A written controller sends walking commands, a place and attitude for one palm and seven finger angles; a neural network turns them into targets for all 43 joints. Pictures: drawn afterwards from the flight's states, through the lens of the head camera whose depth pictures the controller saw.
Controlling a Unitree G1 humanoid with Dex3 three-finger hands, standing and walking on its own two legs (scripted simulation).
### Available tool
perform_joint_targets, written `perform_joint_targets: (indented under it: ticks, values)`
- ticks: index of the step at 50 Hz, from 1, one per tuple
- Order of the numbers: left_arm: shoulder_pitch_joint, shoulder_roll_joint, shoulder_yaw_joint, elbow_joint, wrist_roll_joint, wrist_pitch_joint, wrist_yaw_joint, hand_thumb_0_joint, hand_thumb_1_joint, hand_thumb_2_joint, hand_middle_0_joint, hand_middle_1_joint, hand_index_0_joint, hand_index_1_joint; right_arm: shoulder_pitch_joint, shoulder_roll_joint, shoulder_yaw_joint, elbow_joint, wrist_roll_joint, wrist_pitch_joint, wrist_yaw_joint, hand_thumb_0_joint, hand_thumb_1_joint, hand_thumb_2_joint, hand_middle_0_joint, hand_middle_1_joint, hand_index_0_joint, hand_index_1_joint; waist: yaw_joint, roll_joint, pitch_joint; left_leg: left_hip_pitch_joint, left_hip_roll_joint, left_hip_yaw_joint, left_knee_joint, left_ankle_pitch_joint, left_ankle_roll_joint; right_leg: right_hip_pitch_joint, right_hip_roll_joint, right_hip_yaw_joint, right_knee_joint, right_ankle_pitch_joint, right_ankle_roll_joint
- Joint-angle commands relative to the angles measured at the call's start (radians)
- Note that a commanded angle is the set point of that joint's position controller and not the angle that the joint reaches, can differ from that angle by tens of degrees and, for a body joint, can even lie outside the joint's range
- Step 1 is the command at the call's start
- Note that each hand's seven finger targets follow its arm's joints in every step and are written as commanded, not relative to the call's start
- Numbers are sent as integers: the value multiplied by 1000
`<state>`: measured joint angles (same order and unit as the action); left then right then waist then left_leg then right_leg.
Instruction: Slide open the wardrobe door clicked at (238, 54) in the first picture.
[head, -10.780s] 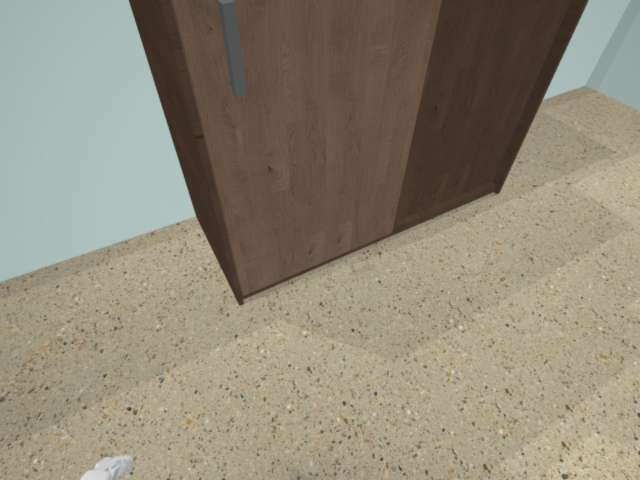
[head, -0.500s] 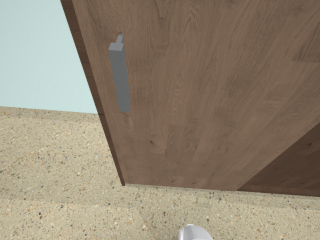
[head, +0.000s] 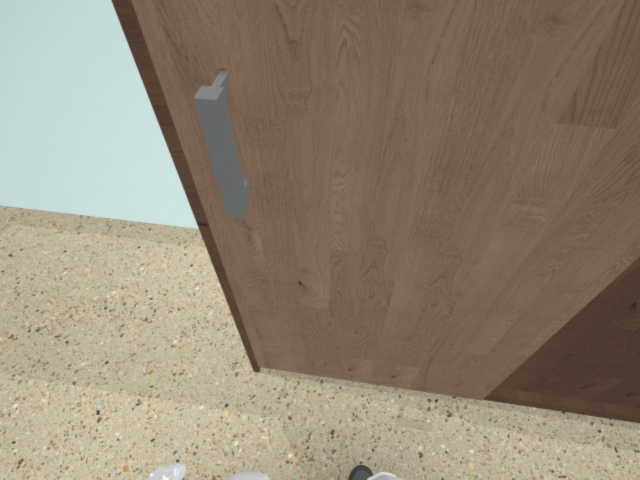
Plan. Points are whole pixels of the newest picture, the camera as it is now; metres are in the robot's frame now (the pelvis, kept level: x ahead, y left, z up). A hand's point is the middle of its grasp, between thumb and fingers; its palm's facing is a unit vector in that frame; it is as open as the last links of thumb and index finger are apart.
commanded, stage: come to a stop and stand still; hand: left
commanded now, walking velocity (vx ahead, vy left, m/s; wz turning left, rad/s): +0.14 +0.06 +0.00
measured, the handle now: (230, 149) +0.46 +0.16 +0.16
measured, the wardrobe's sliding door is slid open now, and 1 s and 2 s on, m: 0.00 0.00 0.00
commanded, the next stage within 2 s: look again from close up in 1.26 s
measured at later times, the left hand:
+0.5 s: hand out of the picture -0.02 +0.17 -0.17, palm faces -0.02 -0.98 -0.22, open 7.3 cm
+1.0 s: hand out of the picture -0.01 +0.13 -0.16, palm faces +0.01 -0.97 -0.24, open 7.3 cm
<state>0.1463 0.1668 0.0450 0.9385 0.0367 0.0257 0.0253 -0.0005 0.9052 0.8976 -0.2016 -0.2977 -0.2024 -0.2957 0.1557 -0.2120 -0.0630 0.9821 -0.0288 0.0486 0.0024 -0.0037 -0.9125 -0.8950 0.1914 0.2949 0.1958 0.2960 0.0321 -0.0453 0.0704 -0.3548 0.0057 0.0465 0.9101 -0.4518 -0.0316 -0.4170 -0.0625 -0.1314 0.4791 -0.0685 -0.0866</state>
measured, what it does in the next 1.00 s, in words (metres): steps on the spot: left foot, then right foot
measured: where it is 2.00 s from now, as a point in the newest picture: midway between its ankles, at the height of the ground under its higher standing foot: outside the picture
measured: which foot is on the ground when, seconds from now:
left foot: up 0.00-0.08, down 0.10-1.00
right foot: down 0.00-0.12, up 0.14-0.50, down 0.52-1.00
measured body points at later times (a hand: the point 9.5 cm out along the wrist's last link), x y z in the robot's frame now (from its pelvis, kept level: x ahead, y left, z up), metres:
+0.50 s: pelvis -0.03 -0.01 +0.00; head +0.00 -0.02 +0.45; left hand -0.01 +0.22 -0.15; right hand -0.14 -0.19 -0.15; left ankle -0.06 +0.12 -0.73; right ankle -0.03 -0.11 -0.73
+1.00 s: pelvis -0.03 -0.04 +0.01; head -0.03 -0.07 +0.46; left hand -0.01 +0.18 -0.14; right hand -0.02 -0.26 -0.17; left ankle -0.04 +0.08 -0.73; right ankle -0.03 -0.12 -0.73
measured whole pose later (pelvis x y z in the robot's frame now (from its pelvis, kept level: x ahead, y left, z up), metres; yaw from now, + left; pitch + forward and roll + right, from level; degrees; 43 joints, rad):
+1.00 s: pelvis -0.03 -0.04 +0.01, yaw -1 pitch -2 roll +1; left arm 0.29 0.13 0.00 1.10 0.01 -0.03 0.03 0.00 0.93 0.90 -0.20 -0.30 -0.20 -0.30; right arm 0.29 -0.17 0.01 1.08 -0.02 -0.02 -0.03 0.01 -0.93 -0.89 0.19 0.30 0.20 0.30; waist -0.01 0.05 0.02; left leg -0.14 0.02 0.06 0.44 -0.27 -0.02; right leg -0.20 0.02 -0.07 0.49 -0.26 -0.07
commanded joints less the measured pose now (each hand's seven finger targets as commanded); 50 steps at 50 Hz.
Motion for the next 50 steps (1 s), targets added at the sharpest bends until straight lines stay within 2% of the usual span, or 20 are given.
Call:
perform_joint_targets:
  ticks: [1,4,5,6,7,8,11,16,20,23,24,25,26,28,29,30,33,36,41,50]
  values:
    - [52,223,58,-40,8,-1,16,0,900,900,-200,-300,-200,-300,267,-9,6,24,12,-11,5,0,-900,-900,200,300,200,300,-33,-118,-123,183,-34,63,-267,-33,32,48,-207,308,-364,-464,-28]
    - [26,184,47,-18,-8,12,9,0,900,900,-200,-300,-200,-300,438,-16,16,81,5,-22,-10,0,-900,-900,200,300,200,300,-106,-19,-116,414,-25,76,-607,67,67,-62,-107,171,-255,-534,87]
    - [29,120,35,-22,-17,18,5,0,900,900,-200,-300,-200,-300,436,-60,11,70,-7,-26,-18,0,-900,-900,200,300,200,300,-107,187,-64,339,115,-137,-775,-115,118,-132,-11,82,-23,-514,128]
    - [66,57,22,-22,-28,17,1,0,900,900,-200,-300,-200,-300,291,-100,6,17,-8,-27,-30,0,-900,-900,200,300,200,300,-55,404,27,166,308,-342,-850,-206,174,-173,68,25,252,-403,131]
    - [39,72,30,-26,-26,19,-5,0,900,900,-200,-300,-200,-300,182,-116,12,-31,-10,-27,-37,0,-900,-900,200,300,200,300,-40,295,116,-27,356,-336,-881,-183,226,-152,31,114,395,-357,99]
    - [56,85,36,-2,-7,19,-14,0,900,900,-200,-300,-200,-300,124,-73,29,-26,-7,-42,-35,0,-900,-900,200,300,200,300,3,219,86,-55,278,-281,-862,-118,188,-106,41,176,468,-255,86]
    - [131,49,31,40,-3,1,-30,0,900,900,-200,-300,-200,-300,174,-50,42,3,5,-73,-38,0,-900,-900,200,300,200,300,10,107,62,87,206,-166,-784,48,175,-205,63,133,687,-187,84]
    - [52,47,21,20,-6,-21,-27,0,900,900,-200,-300,-200,-300,370,-24,46,86,0,-94,-49,0,-900,-900,200,300,200,300,-78,114,61,306,274,-229,-722,241,237,-332,2,122,630,-268,95]
    - [35,7,0,19,-17,-25,-23,0,900,900,-200,-300,-200,-300,395,-40,40,118,-11,-90,-50,0,-900,-900,200,300,200,300,-91,167,16,274,279,-187,-657,439,228,-118,1,76,333,-396,92]
    - [147,-8,-1,67,-24,-41,-15,0,900,900,-200,-300,-200,-300,362,-45,36,129,-3,-77,-48,0,-900,-900,200,300,200,300,-41,182,-56,195,223,-125,-540,460,165,150,40,45,11,-265,91]
    - [294,46,-23,197,-16,-59,29,0,900,900,-200,-300,-200,-300,146,-80,30,80,22,-94,-27,0,-900,-900,200,300,200,300,57,102,-28,3,184,1,-338,367,87,256,-42,166,6,19,61]
    - [327,108,-17,161,-22,-72,23,0,900,900,-200,-300,-200,-300,148,39,46,12,12,-79,-17,0,-900,-900,200,300,200,300,33,-88,-7,-58,56,19,-218,-10,41,180,-162,371,-184,-127,30]
    - [259,132,-6,123,-22,-90,11,0,900,900,-200,-300,-200,-300,233,63,50,2,-8,-70,-14,0,-900,-900,200,300,200,300,-33,-12,-86,-49,43,-14,-118,-17,40,255,-236,388,-153,151,-24]
    - [217,106,-20,121,-11,-100,21,0,900,900,-200,-300,-200,-300,268,107,62,43,11,-76,-9,0,-900,-900,200,300,200,300,-53,3,-171,31,27,14,-142,-38,25,267,-182,289,-114,279,-72]
    - [191,98,-14,124,-18,-102,28,0,900,900,-200,-300,-200,-300,298,89,63,53,13,-74,-12,0,-900,-900,200,300,200,300,-69,-164,-200,40,36,-5,-170,-15,27,298,-166,280,-72,321,-66]
    - [163,79,-18,122,-25,-95,31,0,900,900,-200,-300,-200,-300,314,66,60,64,13,-73,-18,0,-900,-900,200,300,200,300,-75,-199,-198,76,36,-1,-211,42,28,278,-153,255,-62,265,-65]
    - [114,56,-25,106,-30,-71,30,0,900,900,-200,-300,-200,-300,324,58,63,94,8,-76,-22,0,-900,-900,200,300,200,300,-86,35,-54,199,45,-29,-418,202,29,85,-87,225,-36,-109,-16]
    - [151,46,-29,107,-25,-57,25,0,900,900,-200,-300,-200,-300,231,27,65,67,3,-77,-27,0,-900,-900,200,300,200,300,-31,260,77,21,131,-128,-546,236,78,142,-3,186,-30,-198,28]
    - [170,61,-33,125,-25,-72,15,0,900,900,-200,-300,-200,-300,246,22,64,71,10,-71,-34,0,-900,-900,200,300,200,300,-57,0,41,135,82,-64,-510,237,53,142,-50,239,-117,-98,14]
    - [190,85,-29,127,-28,-75,12,0,900,900,-200,-300,-200,-300,219,-10,66,86,13,-72,-34,0,-900,-900,200,300,200,300,-48,20,-10,166,77,-47,-534,250,44,219,-65,241,-133,-19,18]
